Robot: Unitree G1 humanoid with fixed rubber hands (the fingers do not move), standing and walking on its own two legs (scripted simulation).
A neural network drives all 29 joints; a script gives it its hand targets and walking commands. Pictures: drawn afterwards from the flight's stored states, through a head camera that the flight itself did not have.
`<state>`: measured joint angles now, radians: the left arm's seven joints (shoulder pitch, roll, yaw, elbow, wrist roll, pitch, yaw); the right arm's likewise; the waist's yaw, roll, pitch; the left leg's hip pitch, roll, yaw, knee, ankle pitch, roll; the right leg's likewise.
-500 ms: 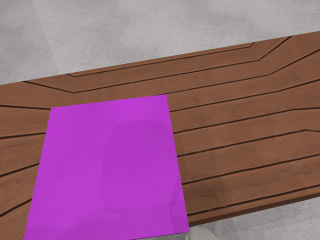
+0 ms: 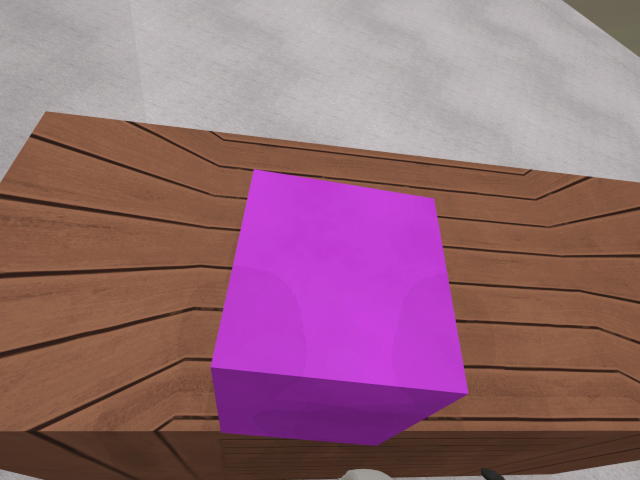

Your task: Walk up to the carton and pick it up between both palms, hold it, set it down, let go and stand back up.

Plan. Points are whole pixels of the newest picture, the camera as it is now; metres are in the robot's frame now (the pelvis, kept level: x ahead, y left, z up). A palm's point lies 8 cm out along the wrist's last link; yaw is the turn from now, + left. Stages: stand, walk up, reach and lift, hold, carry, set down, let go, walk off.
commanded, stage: walk up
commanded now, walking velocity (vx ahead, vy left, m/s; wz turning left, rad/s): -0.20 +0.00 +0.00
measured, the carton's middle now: (321, 322) +0.29 +0.02 +0.04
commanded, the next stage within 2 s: none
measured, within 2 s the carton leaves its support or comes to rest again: neither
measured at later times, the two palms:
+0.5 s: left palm out of the picture +0.04 +0.19 -0.11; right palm out of the picture -0.05 -0.26 -0.15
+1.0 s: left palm out of the picture -0.13 +0.27 -0.13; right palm out of the picture -0.07 -0.25 -0.15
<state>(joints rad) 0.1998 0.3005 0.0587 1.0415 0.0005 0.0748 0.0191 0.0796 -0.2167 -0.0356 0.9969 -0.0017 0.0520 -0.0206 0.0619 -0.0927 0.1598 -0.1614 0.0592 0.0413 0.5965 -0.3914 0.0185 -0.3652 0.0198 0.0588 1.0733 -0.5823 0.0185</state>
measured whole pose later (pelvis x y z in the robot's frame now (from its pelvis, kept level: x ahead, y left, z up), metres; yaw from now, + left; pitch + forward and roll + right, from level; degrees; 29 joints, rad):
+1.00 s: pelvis -0.10 +0.01 +0.00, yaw +0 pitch -3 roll +0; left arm 0.29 0.23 0.06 1.07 0.03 0.03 0.06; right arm 0.18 -0.25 -0.07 1.04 0.00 0.08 -0.02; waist 0.02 0.04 0.14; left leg -0.39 -0.01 -0.03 1.04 -0.53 -0.04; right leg -0.20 -0.03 -0.02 0.58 -0.33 0.01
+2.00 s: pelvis -0.15 +0.05 +0.01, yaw +0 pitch -3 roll +0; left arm 0.30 0.10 0.00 1.16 0.01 -0.01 0.04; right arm 0.29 -0.11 -0.01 1.16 -0.01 0.01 -0.03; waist -0.01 0.00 0.05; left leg -0.19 -0.02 0.01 0.41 -0.16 0.02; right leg -0.11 0.01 0.00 0.42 -0.26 -0.01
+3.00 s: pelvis -0.16 +0.01 +0.01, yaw -2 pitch +2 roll +2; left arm 0.06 0.17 0.05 0.49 -0.03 0.53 0.04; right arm 0.11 -0.05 -0.05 0.61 -0.01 0.17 -0.06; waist 0.04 -0.06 0.11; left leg -0.30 0.04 0.06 0.41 -0.14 -0.03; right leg -0.27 0.05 0.00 0.51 -0.27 -0.06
